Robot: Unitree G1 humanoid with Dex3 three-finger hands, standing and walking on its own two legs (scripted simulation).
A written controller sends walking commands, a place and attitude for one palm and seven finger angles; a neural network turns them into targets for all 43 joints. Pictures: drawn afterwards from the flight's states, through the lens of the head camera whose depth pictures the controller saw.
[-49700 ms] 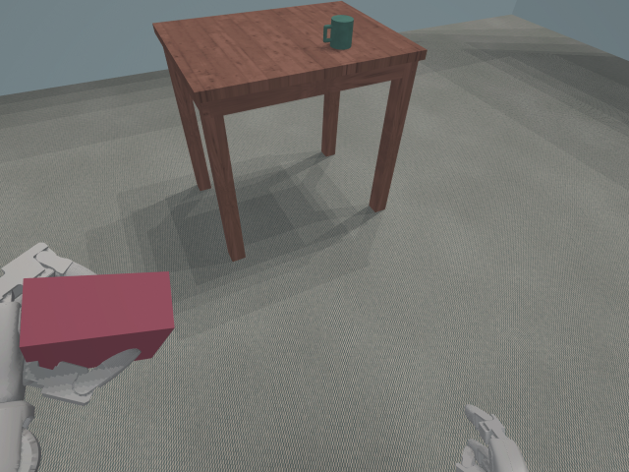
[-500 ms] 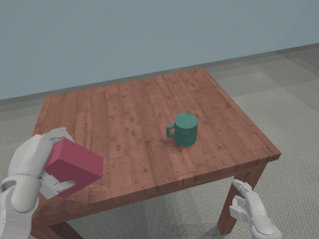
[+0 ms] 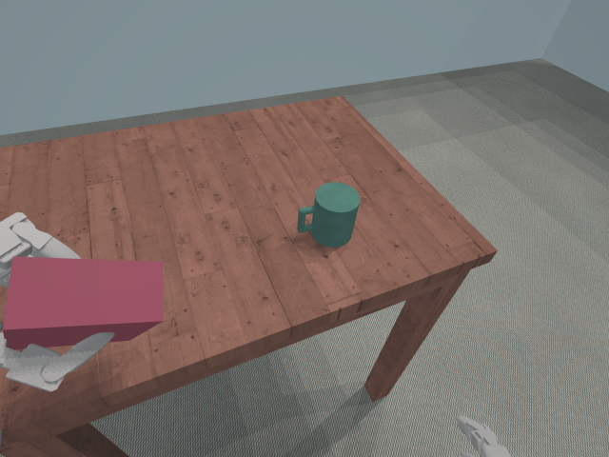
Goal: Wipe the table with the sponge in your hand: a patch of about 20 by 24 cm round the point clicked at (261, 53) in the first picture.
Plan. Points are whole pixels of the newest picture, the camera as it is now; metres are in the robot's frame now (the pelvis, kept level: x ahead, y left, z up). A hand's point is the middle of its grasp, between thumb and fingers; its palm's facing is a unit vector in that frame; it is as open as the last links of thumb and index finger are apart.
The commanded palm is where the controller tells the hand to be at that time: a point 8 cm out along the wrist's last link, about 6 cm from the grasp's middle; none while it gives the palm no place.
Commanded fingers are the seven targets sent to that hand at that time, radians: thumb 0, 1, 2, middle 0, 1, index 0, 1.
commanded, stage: step back with the hand held close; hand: left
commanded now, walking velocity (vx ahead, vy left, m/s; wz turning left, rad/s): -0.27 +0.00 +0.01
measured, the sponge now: (103, 306) +0.22 +0.21 +0.16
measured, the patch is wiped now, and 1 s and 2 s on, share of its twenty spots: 1.00 1.00 1.00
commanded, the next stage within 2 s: stop stepping back and stand still in 0.86 s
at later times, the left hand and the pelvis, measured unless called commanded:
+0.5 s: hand out of the picture +0.14 +0.25 +0.19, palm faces +0.46 -0.80 -0.38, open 9.6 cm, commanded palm +0.08 +0.29 +0.22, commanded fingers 0.00 0.10 1.30 -1.20 -1.60 -1.20 -1.60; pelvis -0.06 +0.00 -0.02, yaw +3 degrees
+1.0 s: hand out of the picture +0.04 +0.25 +0.21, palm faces +0.38 -0.86 -0.35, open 9.6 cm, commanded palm -0.01 +0.29 +0.22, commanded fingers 0.00 0.10 1.30 -1.20 -1.60 -1.20 -1.60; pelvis -0.18 +0.02 +0.00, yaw -2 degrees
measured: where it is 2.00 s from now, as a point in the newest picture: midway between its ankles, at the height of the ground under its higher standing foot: outside the picture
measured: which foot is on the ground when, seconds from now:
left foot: down 0.00-0.60, up 0.62-0.72, down 0.74-1.00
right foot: down 0.00-0.74, up 0.76-1.00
